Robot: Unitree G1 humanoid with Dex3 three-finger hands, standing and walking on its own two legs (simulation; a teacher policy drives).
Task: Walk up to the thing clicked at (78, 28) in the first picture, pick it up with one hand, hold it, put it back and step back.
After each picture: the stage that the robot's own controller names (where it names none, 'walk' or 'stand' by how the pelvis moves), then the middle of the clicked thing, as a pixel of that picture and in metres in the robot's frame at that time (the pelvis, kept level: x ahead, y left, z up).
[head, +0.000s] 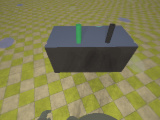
stand; (78, 34) +1.00 +0.20 -0.05
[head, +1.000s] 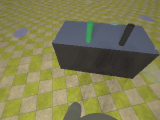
walk; (89, 32) +0.93 +0.13 -0.04
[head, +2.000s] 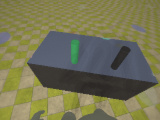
walk; (74, 52) +0.59 +0.17 -0.03
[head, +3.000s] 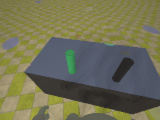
stand; (71, 63) +0.48 +0.20 -0.04
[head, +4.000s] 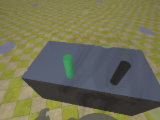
stand; (69, 67) +0.45 +0.21 -0.05
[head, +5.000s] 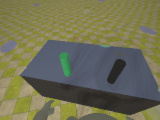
stand; (66, 65) +0.47 +0.23 -0.05
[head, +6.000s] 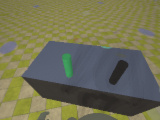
stand; (68, 66) +0.46 +0.22 -0.05
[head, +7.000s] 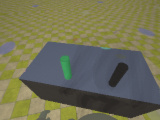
stand; (66, 68) +0.44 +0.22 -0.05
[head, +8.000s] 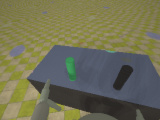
rise first; (71, 70) +0.44 +0.21 -0.05
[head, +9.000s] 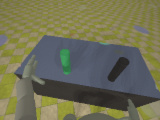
go down; (66, 63) +0.47 +0.20 -0.03
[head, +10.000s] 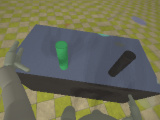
go down; (62, 57) +0.46 +0.20 +0.01
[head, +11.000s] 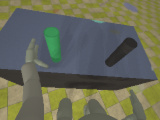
close in; (54, 48) +0.47 +0.21 +0.05
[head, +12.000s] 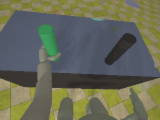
close; (51, 46) +0.49 +0.22 +0.07
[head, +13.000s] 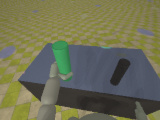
lift; (64, 64) +0.31 +0.17 +0.19
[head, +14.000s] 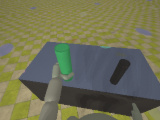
hold; (65, 65) +0.33 +0.17 +0.15
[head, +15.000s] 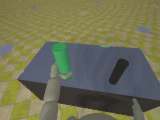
hold; (63, 64) +0.33 +0.18 +0.15
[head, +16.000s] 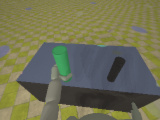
hold; (63, 66) +0.33 +0.18 +0.14
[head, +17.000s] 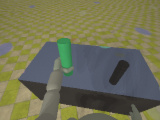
crouch; (66, 59) +0.38 +0.18 +0.14
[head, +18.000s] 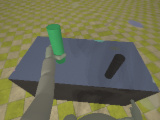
lower; (57, 46) +0.46 +0.21 +0.16
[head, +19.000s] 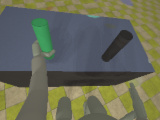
lower; (45, 42) +0.51 +0.24 +0.07
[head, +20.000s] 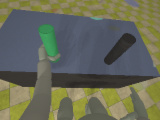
lower; (51, 46) +0.48 +0.21 +0.06
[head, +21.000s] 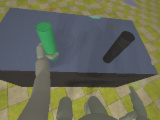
lower; (49, 45) +0.49 +0.22 +0.07
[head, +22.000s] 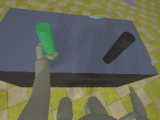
lower; (49, 45) +0.49 +0.22 +0.07
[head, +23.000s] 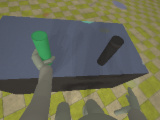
loosen; (44, 51) +0.48 +0.22 +0.05
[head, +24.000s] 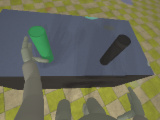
sink last; (44, 48) +0.48 +0.23 +0.05
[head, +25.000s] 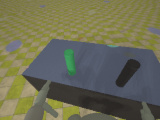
sink last; (70, 63) +0.46 +0.20 +0.01
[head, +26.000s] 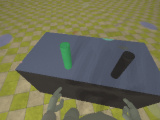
stand; (66, 57) +0.49 +0.23 +0.02
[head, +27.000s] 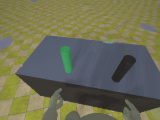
stand; (67, 60) +0.47 +0.22 +0.01
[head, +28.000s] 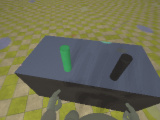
stand; (66, 59) +0.48 +0.22 +0.01
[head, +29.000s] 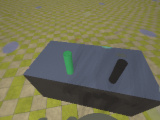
stand; (69, 63) +0.50 +0.22 -0.05
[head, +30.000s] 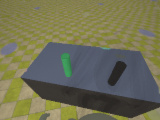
stand; (67, 66) +0.47 +0.23 -0.05
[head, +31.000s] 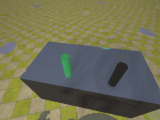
stand; (67, 66) +0.46 +0.23 -0.05
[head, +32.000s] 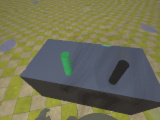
walk; (67, 64) +0.47 +0.23 -0.05
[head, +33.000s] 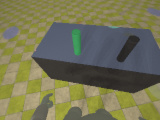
walk; (77, 43) +0.63 +0.17 -0.02
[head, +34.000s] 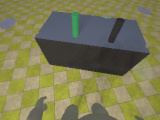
walk; (75, 26) +0.88 +0.22 -0.02
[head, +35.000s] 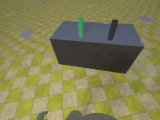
stand; (80, 28) +1.10 +0.24 -0.03
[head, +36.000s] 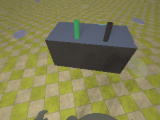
stand; (76, 29) +1.09 +0.24 -0.05
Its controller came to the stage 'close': yes
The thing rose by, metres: 0.20
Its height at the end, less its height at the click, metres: +0.00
